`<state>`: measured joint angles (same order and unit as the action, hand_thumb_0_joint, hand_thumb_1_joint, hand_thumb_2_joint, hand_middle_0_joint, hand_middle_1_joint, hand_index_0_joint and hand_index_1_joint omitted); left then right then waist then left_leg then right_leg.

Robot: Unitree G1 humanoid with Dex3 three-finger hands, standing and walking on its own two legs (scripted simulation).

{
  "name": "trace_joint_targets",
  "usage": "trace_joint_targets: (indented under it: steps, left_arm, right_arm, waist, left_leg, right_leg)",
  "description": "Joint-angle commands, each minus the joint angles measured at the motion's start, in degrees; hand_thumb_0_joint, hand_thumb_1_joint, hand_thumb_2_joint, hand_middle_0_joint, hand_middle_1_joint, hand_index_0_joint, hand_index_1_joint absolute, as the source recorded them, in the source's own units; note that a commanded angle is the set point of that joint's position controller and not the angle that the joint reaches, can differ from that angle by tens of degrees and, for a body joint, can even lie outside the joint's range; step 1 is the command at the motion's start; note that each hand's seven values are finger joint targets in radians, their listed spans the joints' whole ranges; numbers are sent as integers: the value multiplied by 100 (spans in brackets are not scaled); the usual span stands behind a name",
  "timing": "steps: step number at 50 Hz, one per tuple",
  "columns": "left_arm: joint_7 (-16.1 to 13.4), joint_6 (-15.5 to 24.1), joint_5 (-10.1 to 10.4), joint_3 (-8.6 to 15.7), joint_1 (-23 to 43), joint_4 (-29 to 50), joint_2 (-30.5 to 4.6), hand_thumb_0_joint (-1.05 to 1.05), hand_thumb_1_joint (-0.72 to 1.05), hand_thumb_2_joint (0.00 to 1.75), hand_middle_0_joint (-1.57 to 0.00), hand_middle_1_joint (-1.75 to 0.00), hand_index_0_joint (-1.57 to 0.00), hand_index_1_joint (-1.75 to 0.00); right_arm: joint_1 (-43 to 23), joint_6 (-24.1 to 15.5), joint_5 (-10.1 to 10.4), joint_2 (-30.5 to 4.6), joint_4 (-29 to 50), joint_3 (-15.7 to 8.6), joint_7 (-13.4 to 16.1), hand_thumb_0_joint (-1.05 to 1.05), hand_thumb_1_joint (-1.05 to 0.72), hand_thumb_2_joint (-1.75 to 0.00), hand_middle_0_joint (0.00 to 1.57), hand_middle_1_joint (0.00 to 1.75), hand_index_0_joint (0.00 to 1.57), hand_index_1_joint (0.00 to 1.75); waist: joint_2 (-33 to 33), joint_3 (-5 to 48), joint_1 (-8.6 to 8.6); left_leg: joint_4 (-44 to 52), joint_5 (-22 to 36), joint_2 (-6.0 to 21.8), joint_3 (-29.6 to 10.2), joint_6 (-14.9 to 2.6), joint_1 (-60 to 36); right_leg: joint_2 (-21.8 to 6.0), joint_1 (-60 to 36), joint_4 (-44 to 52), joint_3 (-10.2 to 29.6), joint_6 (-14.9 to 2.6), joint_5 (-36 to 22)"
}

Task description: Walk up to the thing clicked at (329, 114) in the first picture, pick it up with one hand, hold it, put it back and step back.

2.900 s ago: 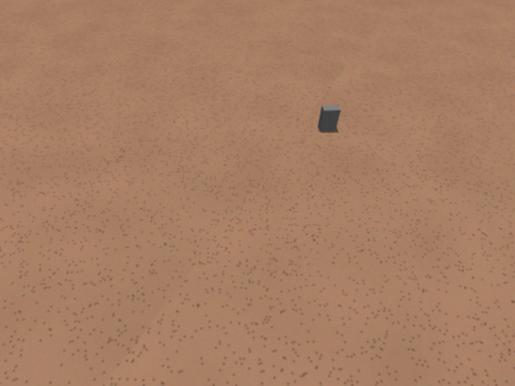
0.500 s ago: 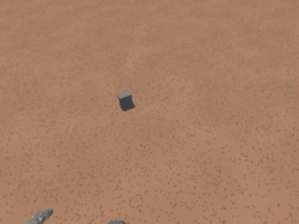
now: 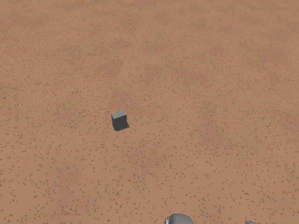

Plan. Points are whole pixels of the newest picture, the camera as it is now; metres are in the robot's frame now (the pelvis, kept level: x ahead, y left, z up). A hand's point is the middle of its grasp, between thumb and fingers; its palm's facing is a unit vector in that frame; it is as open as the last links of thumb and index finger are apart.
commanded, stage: walk up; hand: left
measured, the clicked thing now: (119, 120) +0.92 +0.18 -0.69
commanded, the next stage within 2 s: none
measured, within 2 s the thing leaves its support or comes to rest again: neither
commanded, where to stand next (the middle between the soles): +0.60 +0.01 m, yaw +0 degrees
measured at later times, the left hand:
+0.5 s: hand (65, 185) +0.25 +0.24 -0.12, palm faces +0.02 -0.91 -0.41, open 7.4 cm
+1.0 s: hand (73, 132) +0.45 +0.28 -0.14, palm faces -0.04 -0.93 -0.37, open 7.4 cm
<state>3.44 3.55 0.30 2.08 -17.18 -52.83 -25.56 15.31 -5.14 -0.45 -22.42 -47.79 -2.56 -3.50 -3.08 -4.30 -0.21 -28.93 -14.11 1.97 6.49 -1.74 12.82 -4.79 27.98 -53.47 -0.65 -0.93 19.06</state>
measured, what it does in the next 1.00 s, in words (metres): walks ahead: right foot, then left foot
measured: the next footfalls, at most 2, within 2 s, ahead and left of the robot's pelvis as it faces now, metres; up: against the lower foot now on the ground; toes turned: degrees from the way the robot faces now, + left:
right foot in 0.18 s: +0.25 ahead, -0.15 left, +0.00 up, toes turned -5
left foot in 0.64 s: +0.41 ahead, +0.13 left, +0.00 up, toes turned +8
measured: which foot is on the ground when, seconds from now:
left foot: down 0.00-0.22, up 0.24-0.62, down 0.64-1.00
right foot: up 0.00-0.16, down 0.18-0.66, up 0.68-1.00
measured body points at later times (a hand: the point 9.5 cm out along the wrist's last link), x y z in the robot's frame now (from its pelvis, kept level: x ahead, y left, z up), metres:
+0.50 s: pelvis +0.20 -0.03 +0.00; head +0.22 -0.06 +0.45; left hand +0.25 +0.29 -0.09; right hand +0.28 -0.35 -0.12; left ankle +0.30 +0.13 -0.69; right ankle +0.21 -0.14 -0.74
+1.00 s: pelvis +0.39 +0.00 -0.01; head +0.41 +0.00 +0.44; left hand +0.45 +0.33 -0.11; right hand +0.45 -0.32 -0.12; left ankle +0.37 +0.13 -0.74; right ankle +0.50 -0.13 -0.72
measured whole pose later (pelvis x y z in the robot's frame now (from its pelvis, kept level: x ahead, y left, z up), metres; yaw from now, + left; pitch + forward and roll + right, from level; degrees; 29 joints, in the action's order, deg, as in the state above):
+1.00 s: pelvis +0.39 +0.00 -0.01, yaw +1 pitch -2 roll +1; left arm 3.6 3.6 -0.3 2.5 -16.3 -52.0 -23.9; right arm 18.4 -3.2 -0.9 -24.0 -47.6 -2.6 -3.4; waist -0.2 -4.4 1.5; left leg -32.0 -19.0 2.7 5.7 -1.0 10.6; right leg -4.8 25.7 -38.8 -2.3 -0.7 13.8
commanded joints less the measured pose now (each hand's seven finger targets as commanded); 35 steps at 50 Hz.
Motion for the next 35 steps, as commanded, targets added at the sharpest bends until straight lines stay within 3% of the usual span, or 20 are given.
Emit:
trace_joint_targets:
  steps: [1,6,7,9,10,11,12,13,15,17,18,21,25,27,29,31,32,33,34,35]
  left_arm:
    - [55,105,-86,373,207,455,-972,0,90,90,-20,-30,-20,-30]
    - [74,156,-91,433,408,428,-894,0,90,90,-20,-30,-20,-30]
    - [58,184,-98,447,256,352,-854,0,90,90,-20,-30,-20,-30]
    - [-58,264,-125,593,-455,166,-1148,0,90,90,-20,-30,-20,-30]
    - [-142,328,-171,750,-995,144,-1651,0,90,90,-20,-30,-20,-30]
    - [-171,316,-71,778,-1092,182,-2023,0,90,90,-20,-30,-20,-30]
    - [-183,297,-19,709,-802,316,-1909,0,90,90,-20,-30,-20,-30]
    - [-199,290,29,655,-452,397,-1711,0,90,90,-20,-30,-20,-30]
    - [-232,282,16,545,-61,523,-1390,0,90,90,-20,-30,-20,-30]
    - [-216,316,-13,502,17,597,-1295,0,90,90,-20,-30,-20,-30]
    - [-215,334,-23,510,-40,626,-1291,0,90,90,-20,-30,-20,-30]
    - [-207,351,-67,572,-29,709,-1362,0,90,90,-20,-30,-20,-30]
    - [-179,340,-76,592,-165,723,-1374,0,90,90,-20,-30,-20,-30]
    - [-178,328,-69,574,-40,770,-1426,0,90,90,-20,-30,-20,-30]
    - [-167,274,-66,552,-5,764,-1467,0,90,90,-20,-30,-20,-30]
    - [-196,240,-89,454,101,770,-1302,0,90,90,-20,-30,-20,-30]
    - [-193,224,-97,342,-123,775,-989,0,90,90,-20,-30,-20,-30]
    - [-170,203,-4,195,-462,855,-464,0,90,90,-20,-30,-20,-30]
    - [-274,156,-6,314,-457,718,-1017,0,90,90,-20,-30,-20,-30]
    - [-302,128,-11,311,-182,624,-1284,0,90,90,-20,-30,-20,-30]
  right_arm:
    - [189,-116,41,-1736,344,-519,71,0,-90,-90,20,30,20,30]
    - [26,-30,51,-1695,406,-501,51,0,-90,-90,20,30,20,30]
    - [0,0,67,-1658,426,-478,61,0,-90,-90,20,30,20,30]
    - [187,13,45,-1318,459,-328,75,0,-90,-90,20,30,20,30]
    - [438,-17,66,-892,557,-180,79,0,-90,-90,20,30,20,30]
    - [348,44,87,-1200,525,-253,111,0,-90,-90,20,30,20,30]
    - [154,114,32,-1489,384,-335,175,0,-90,-90,20,30,20,30]
    - [186,136,91,-1463,261,-328,177,0,-90,-90,20,30,20,30]
    - [461,158,105,-1377,37,-312,124,0,-90,-90,20,30,20,30]
    - [636,200,31,-1347,-95,-352,61,0,-90,-90,20,30,20,30]
    - [612,218,5,-1288,-96,-354,27,0,-90,-90,20,30,20,30]
    - [219,235,-62,-1238,16,-382,-64,0,-90,-90,20,30,20,30]
    - [-260,163,-96,-1113,178,-374,-147,0,-90,-90,20,30,20,30]
    - [-320,139,-81,-1135,193,-408,-164,0,-90,-90,20,30,20,30]
    - [-257,114,-65,-1167,157,-434,-173,0,-90,-90,20,30,20,30]
    - [464,74,-92,-1319,-55,-519,-85,0,-90,-90,20,30,20,30]
    - [1108,37,-109,-1628,-234,-632,-2,0,-90,-90,20,30,20,30]
    - [1244,-7,-165,-2152,-75,-738,77,0,-90,-90,20,30,20,30]
    - [1084,-5,29,-2367,79,-778,93,0,-90,-90,20,30,20,30]
    - [844,28,84,-2130,96,-741,112,0,-90,-90,20,30,20,30]
  waist:
    - [1153,18,174]
    - [975,98,51]
    - [825,185,-87]
    - [33,679,-455]
    - [-1304,1016,-653]
    - [-1327,910,-716]
    - [-558,597,-616]
    - [-198,302,-476]
    - [-446,262,-148]
    - [-540,163,-74]
    - [-547,202,-100]
    - [-508,33,-171]
    - [-379,53,-292]
    - [-362,93,-236]
    - [-259,61,-108]
    - [161,400,342]
    - [1126,802,626]
    - [2501,893,525]
    - [1761,939,527]
    - [928,521,433]
  left_leg:
    - [1620,-360,1373,-1212,-1160,-22]
    - [1067,-145,1175,-865,-902,43]
    - [685,-33,1136,-759,-810,195]
    - [-939,574,701,-359,-513,721]
    - [-2715,-165,105,47,-214,1612]
    - [-3495,-1621,-367,-327,-95,2556]
    - [-3873,-1584,-26,-954,-65,2548]
    - [-3899,-1170,147,-1257,-84,2505]
    - [-3346,-696,274,-1146,-48,2233]
    - [-3002,-355,259,-1046,65,1847]
    - [-2790,-230,237,-970,119,1916]
    - [-1963,-66,374,-843,240,2046]
    - [-894,431,422,-561,175,1682]
    - [-711,567,382,-420,115,1162]
    - [-454,450,246,-254,43,634]
    - [-288,285,39,-169,-64,-519]
    - [152,-544,240,-742,-279,-1440]
    - [995,-1214,1685,-3324,-782,-2113]
    - [1503,-1424,2399,-4616,-1423,-1838]
    - [1348,-1062,2214,-3941,-1436,-1241]
  right_leg:
    - [-243,98,1051,-76,70,-651]
    - [80,-738,1974,-388,-21,-1061]
    - [183,-1238,2206,-451,-44,-1232]
    - [265,-2776,2574,-285,-249,-603]
    - [-1003,-3516,3213,1577,-562,197]
    - [-2062,-3650,4014,3695,-1144,786]
    - [-2150,-3036,3903,3699,-1415,838]
    - [-1850,-2611,3934,2881,-1307,705]
    - [-1245,-2243,3898,1675,-969,185]
    - [-1025,-1732,4050,1078,-987,-108]
    - [-1022,-1845,4053,947,-1002,-294]
    - [-1125,-1766,4228,720,-1176,325]
    - [-1092,-1888,3956,433,-1093,-120]
    - [-1140,-1619,3848,342,-1043,-58]
    - [-1079,-1328,3575,271,-975,100]
    - [-858,-960,2397,-33,-783,-836]
    - [-453,-570,753,-397,-565,-1309]
    - [394,841,-897,-554,-147,575]
    - [472,1121,-1390,-7,-196,1252]
    - [210,1121,-1672,404,-222,954]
